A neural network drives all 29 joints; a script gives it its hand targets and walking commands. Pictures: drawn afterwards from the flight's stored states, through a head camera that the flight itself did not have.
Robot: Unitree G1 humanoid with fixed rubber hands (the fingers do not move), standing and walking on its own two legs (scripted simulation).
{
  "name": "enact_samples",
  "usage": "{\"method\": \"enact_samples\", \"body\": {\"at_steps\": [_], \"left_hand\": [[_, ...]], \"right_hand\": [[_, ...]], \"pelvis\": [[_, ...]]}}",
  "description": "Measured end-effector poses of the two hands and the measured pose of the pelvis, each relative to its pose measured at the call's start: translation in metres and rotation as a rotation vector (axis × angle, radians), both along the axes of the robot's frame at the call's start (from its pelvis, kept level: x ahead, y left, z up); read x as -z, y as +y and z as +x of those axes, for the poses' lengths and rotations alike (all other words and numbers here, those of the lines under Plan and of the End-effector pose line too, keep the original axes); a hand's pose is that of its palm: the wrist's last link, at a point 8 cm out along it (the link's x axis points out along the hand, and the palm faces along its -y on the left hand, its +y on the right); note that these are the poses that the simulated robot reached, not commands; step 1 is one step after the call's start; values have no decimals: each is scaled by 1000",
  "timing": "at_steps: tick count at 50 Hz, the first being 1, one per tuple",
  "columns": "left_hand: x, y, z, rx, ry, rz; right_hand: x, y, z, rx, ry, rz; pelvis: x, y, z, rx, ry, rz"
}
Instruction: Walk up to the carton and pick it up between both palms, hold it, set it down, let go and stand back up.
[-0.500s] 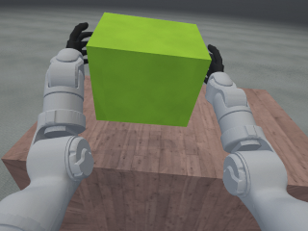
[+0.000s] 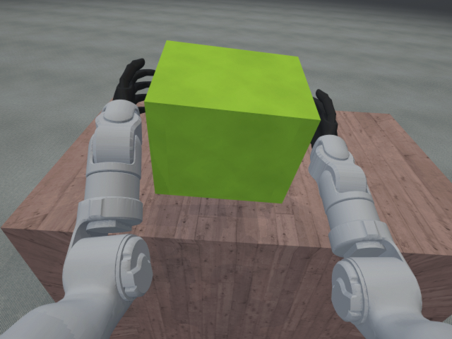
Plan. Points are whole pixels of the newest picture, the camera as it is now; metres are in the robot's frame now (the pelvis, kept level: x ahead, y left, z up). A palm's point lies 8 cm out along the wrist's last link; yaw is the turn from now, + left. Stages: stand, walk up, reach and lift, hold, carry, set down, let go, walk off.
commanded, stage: set down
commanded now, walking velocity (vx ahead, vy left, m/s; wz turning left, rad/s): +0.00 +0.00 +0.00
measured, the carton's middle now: (226, 125) +0.43 -0.03 +0.22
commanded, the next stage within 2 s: none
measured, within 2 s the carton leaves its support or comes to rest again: neither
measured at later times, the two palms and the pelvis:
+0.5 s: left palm (139, 126) +0.45 +0.13 +0.21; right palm (312, 148) +0.40 -0.20 +0.18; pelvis +0.02 +0.00 +0.00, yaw +0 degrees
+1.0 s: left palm (143, 135) +0.45 +0.13 +0.19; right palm (313, 158) +0.38 -0.20 +0.17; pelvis +0.01 +0.01 +0.00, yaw -1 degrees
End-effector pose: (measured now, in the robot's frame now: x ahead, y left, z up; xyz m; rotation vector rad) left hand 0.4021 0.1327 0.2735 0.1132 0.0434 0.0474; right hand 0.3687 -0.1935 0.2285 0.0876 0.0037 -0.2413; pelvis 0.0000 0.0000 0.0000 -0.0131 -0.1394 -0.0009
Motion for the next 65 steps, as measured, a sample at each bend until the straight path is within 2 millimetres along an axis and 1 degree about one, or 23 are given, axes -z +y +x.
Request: {"method": "enact_samples", "body": {"at_steps": [3, 6, 13, 17, 21, 26, 31, 34, 37, 45, 51, 58, 65], "left_hand": [[-5, 3, 2, 6, 15, 0], [0, 8, 6, 15, 41, -3], [33, 14, 22, 29, 96, -17], [51, 12, 34, 34, 109, -6], [61, 5, 43, 46, 111, 10], [64, -6, 50, 62, 100, 18], [61, -14, 54, 77, 86, 18], [59, -16, 55, 83, 83, 14], [61, -15, 55, 88, 102, 14], [81, -8, 52, 103, 159, -3], [85, -7, 51, 110, 165, -3], [79, -13, 59, 126, 164, 9], [90, -16, 71, 140, 186, -8]], "right_hand": [[-3, 3, 0, 4, 9, 11], [-1, 7, 3, 4, 26, 3], [19, 13, 13, 23, 60, -12], [32, 11, 20, 37, 73, -24], [42, 4, 27, 45, 76, -26], [46, -6, 30, 58, 65, -22], [43, -13, 29, 73, 50, -20], [40, -15, 28, 79, 45, -22], [39, -14, 26, 84, 57, -22], [53, -6, 20, 95, 94, -19], [61, -4, 16, 105, 103, -13], [67, -8, 18, 123, 104, 4], [73, -11, 26, 134, 120, 10]], "pelvis": [[-1, 0, -4, 4, 4, 5], [-1, 0, -6, 3, 10, 7], [-1, -1, -5, -6, 34, 5], [-1, 0, 3, -6, 50, 2], [-1, 1, 13, -7, 52, -1], [0, 2, 25, -1, 46, -4], [-1, 3, 30, 7, 40, -6], [-1, 5, 29, 15, 38, -5], [0, 6, 26, 22, 37, 0], [-1, 9, 17, 23, 48, 1], [-1, 10, 12, 17, 63, 1], [-1, 12, 10, 24, 81, 4], [-1, 13, 16, 30, 100, 7]]}}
